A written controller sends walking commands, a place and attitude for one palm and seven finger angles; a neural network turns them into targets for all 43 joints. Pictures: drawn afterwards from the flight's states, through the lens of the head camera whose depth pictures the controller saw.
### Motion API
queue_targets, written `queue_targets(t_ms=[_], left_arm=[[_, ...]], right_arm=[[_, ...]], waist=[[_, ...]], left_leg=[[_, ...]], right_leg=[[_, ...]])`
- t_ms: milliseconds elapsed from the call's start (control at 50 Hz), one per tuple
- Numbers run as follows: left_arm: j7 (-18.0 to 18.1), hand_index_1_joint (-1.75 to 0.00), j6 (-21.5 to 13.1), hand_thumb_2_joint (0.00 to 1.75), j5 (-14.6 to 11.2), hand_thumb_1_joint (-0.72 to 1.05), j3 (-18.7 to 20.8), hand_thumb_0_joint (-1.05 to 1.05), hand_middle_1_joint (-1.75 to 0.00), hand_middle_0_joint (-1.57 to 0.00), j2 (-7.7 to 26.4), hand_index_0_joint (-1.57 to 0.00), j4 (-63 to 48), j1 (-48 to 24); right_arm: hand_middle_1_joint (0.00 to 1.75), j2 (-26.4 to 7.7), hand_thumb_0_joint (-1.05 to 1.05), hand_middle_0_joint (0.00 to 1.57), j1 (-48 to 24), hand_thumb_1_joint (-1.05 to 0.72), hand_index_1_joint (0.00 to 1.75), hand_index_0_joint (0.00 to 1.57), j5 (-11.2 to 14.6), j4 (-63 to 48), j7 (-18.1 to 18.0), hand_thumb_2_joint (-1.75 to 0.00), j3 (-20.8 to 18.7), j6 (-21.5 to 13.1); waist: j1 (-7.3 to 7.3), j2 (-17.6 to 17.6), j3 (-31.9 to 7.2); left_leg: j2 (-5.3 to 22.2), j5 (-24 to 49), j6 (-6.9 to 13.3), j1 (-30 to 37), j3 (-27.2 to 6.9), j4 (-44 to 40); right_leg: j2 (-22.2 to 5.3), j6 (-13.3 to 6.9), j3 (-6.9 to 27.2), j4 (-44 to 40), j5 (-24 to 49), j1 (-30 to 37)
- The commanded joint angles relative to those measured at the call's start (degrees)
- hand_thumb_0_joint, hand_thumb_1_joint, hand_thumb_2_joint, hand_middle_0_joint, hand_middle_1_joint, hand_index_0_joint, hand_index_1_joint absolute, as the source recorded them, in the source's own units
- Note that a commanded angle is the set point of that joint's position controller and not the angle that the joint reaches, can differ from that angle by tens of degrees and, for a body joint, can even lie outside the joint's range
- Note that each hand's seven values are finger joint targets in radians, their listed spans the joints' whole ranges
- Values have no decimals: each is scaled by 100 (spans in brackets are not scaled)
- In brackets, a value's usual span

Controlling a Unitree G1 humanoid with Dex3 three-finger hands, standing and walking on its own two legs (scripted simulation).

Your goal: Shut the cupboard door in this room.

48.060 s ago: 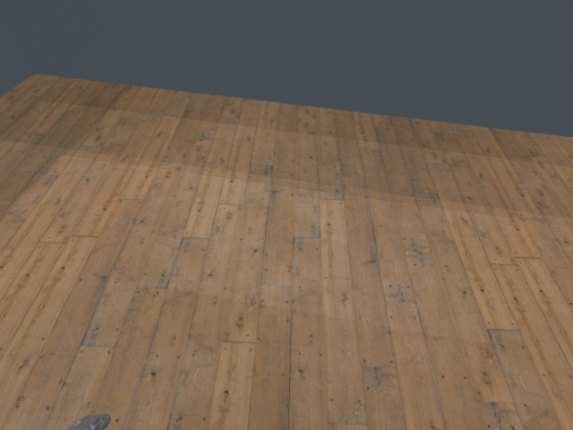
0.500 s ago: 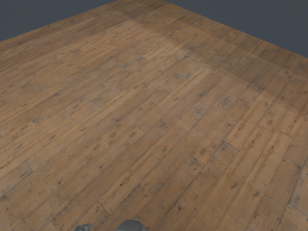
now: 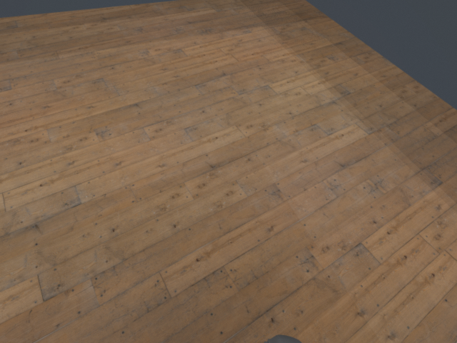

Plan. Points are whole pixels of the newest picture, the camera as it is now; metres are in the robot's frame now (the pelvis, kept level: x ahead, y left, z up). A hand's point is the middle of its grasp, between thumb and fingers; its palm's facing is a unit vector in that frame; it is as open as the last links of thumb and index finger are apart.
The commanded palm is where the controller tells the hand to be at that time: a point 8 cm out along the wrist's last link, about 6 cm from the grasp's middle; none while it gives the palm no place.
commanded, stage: turn or walk to find it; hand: left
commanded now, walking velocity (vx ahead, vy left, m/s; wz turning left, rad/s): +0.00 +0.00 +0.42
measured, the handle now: out of the picture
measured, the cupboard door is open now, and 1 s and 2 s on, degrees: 93 93 93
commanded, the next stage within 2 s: none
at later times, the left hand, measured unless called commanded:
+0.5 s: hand out of the picture +0.04 +0.15 -0.15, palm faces +0.23 -0.94 -0.26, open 7.4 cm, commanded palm none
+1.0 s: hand out of the picture -0.04 +0.20 -0.17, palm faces +0.46 -0.85 -0.25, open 7.4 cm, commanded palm none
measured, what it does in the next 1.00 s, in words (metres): steps on the spot, turning left: right foot, then left foot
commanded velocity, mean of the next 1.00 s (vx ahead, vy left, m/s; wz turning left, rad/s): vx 0.00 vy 0.00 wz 0.42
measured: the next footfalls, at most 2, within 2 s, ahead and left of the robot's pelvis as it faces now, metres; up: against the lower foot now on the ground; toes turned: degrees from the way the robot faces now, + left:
right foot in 0.26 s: +0.06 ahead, -0.14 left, +0.00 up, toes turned +2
left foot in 0.70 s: -0.01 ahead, +0.10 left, +0.00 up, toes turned +25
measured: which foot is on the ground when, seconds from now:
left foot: down 0.00-0.28, up 0.30-0.68, down 0.70-1.00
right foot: up 0.00-0.24, down 0.26-0.72, up 0.74-1.00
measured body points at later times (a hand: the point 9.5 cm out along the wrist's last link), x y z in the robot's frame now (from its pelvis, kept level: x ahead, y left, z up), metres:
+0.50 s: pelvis +0.00 -0.05 +0.00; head +0.05 -0.07 +0.44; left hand +0.03 +0.20 -0.13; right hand +0.09 -0.30 -0.17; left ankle -0.07 +0.09 -0.66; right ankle +0.01 -0.14 -0.74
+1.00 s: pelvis +0.00 -0.02 +0.00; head +0.03 +0.01 +0.45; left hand -0.06 +0.25 -0.15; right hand +0.19 -0.19 -0.14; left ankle -0.05 +0.08 -0.74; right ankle +0.05 -0.16 -0.68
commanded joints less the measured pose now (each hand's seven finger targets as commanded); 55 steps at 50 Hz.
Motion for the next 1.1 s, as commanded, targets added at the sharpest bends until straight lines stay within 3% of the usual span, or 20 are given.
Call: queue_targets(t_ms=[0, 140, 200, 220, 240, 260, 280, 320, 360, 540, 600, 640, 660, 680, 700, 740, 780, 820, 1020, 1080], left_arm=[[-7, -30, -142, 90, -29, 90, 49, 0, -30, -20, 256, -20, -523, -216], [-3, -30, -208, 90, -63, 90, 1, 0, -30, -20, 122, -20, -746, -425], [22, -30, -309, 90, -85, 90, 29, 0, -30, -20, 191, -20, -657, 45], [47, -30, -369, 90, -56, 90, 55, 0, -30, -20, 391, -20, -607, 287], [105, -30, -428, 90, 31, 90, 137, 0, -30, -20, 831, -20, -568, 467], [100, -30, -413, 90, 39, 90, 167, 0, -30, -20, 1078, -20, -642, 478], [119, -30, -436, 90, -16, 90, 191, 0, -30, -20, 905, -20, -681, 391], [141, -30, -374, 90, -21, 90, 130, 0, -30, -20, 594, -20, -813, -225], [129, -30, -428, 90, 2, 90, 84, 0, -30, -20, 398, -20, -892, -311], [94, -30, -400, 90, 67, 90, 198, 0, -30, -20, 739, -20, -540, 501], [88, -30, -374, 90, 58, 90, 229, 0, -30, -20, 830, -20, -469, 494], [84, -30, -347, 90, 27, 90, 229, 0, -30, -20, 830, -20, -439, 405], [71, -30, -320, 90, -20, 90, 227, 0, -30, -20, 765, -20, -472, 363], [39, -30, -281, 90, -55, 90, 189, 0, -30, -20, 463, -20, -601, 484], [28, -30, -252, 90, -37, 90, 27, 0, -30, -20, 182, -20, -773, 247], [72, -30, -167, 90, -18, 90, 57, 0, -30, -20, 257, -20, -732, -363], [-11, -30, -168, 90, -16, 90, 88, 0, -30, -20, 282, -20, -542, -153], [-38, -30, -176, 90, -20, 90, 82, 0, -30, -20, 270, -20, -447, -6], [-24, -30, -210, 90, -51, 90, 18, 0, -30, -20, 146, -20, -723, -244], [8, -30, -307, 90, -69, 90, 54, 0, -30, -20, 212, -20, -601, 310]], right_arm=[[30, -1135, 0, 20, 423, -90, 30, 20, 14, -220, -63, -90, -332, -86], [30, -1168, 0, 20, 384, -90, 30, 20, -35, -267, -36, -90, -416, -24], [30, -1111, 0, 20, 286, -90, 30, 20, 9, -311, -23, -90, -435, -16], [30, -971, 0, 20, 288, -90, 30, 20, 52, -316, 7, -90, -423, -33], [30, -611, 0, 20, 396, -90, 30, 20, 95, -401, 46, -90, -363, -61], [30, -597, 0, 20, 276, -90, 30, 20, 74, -539, 48, -90, -381, -19], [30, -766, 0, 20, 285, -90, 30, 20, 11, -441, 31, -90, -418, 110], [30, -738, 0, 20, 366, -90, 30, 20, 2, -240, 93, -90, -454, 186], [30, -655, 0, 20, 515, -90, 30, 20, -13, -126, 146, -90, -399, 193], [30, -439, 0, 20, -175, -90, 30, 20, 49, -269, 154, -90, -227, 126], [30, -460, 0, 20, -94, -90, 30, 20, 73, -286, 135, -90, -192, 64], [30, -541, 0, 20, 155, -90, 30, 20, 61, -235, 132, -90, -205, 12], [30, -747, 0, 20, 407, -90, 30, 20, 45, -183, 139, -90, -256, -38], [30, -1306, 0, 20, 598, -90, 30, 20, -5, -214, 113, -90, -387, -88], [30, -1676, 0, 20, 856, -90, 30, 20, 30, -176, 84, -90, -464, -34], [30, -1471, 0, 20, 739, -90, 30, 20, -8, -90, -52, -90, -428, -23], [30, -1216, 0, 20, 219, -90, 30, 20, -15, -240, -70, -90, -323, -54], [30, -1144, 0, 20, 185, -90, 30, 20, 12, -283, -65, -90, -297, -94], [30, -1194, 0, 20, 230, -90, 30, 20, -30, -360, -8, -90, -419, -12], [30, -1104, 0, 20, 73, -90, 30, 20, 10, -423, 0, -90, -424, 2]], waist=[[-220, 938, -441], [-281, 1210, -564], [-35, 1004, -837], [75, 632, -933], [100, -716, -1090], [149, -1246, -800], [137, -1304, -696], [-164, -598, -185], [-226, -635, -245], [185, -864, -458], [135, -900, -688], [-50, -826, -780], [-225, -349, -947], [-312, 1149, -1149], [-444, 1950, -1047], [-494, 1745, -572], [-219, 1160, -438], [-159, 1028, -507], [-261, 1266, -521], [50, 1044, -737]], left_leg=[[1374, 2782, 686, 739, -1279, -842], [1227, 2855, 706, 372, -1744, -508], [948, 2745, 428, -11, -1744, 21], [685, 1958, 154, -495, -1576, 409], [19, 234, -226, -1563, -784, 1405], [-351, -1911, -386, -1888, -375, 2533], [-146, -1890, -373, -1824, -717, 3403], [67, -1149, -417, -1959, -646, 4228], [144, -675, -531, -1920, -430, 4309], [157, -1111, -620, -1441, 240, 2118], [111, -916, -540, -1047, 417, 1274], [94, -110, -478, -286, 525, 180], [289, 746, -376, 510, 357, -477], [1506, 2222, 161, 1474, -1217, -648], [2489, 3881, 881, 1484, -2054, -733], [2098, 3261, 954, 773, -1865, -761], [1598, 2837, 723, 615, -1264, -758], [1412, 2858, 599, 639, -968, -782], [1240, 2439, 659, 191, -1566, -544], [956, 2100, 372, -428, -1576, 41]], right_leg=[[-29, 76, 163, -174, 124, -506], [278, -4, 23, -1785, -52, 328], [358, -77, -73, -3364, 1079, 1414], [33, -148, 200, -4039, 1726, 2144], [-1284, -577, 1389, -4182, 2502, 2993], [-2281, -1237, 2009, -4270, 3061, 2456], [-2185, -1401, 2085, -4451, 2652, 1844], [-1687, -1248, 1303, -4458, 1970, 1381], [-1332, -1082, 621, -4323, 2324, 1478], [-1481, -1219, 10, -3875, 3770, 2231], [-1531, -1171, -98, -3575, 4010, 2386], [-1436, -871, -350, -3090, 3707, 2073], [-1289, -611, -572, -2513, 3202, 1559], [-623, -210, -854, -1454, 1273, 259], [-210, -34, -624, -563, -1427, -503], [-211, -69, 93, 190, -1010, -629], [-178, -40, 135, 310, -254, -579], [-147, 0, 95, 232, 54, -475], [263, -7, -89, -1799, -22, 410], [286, -80, -123, -3434, 1173, 1655]])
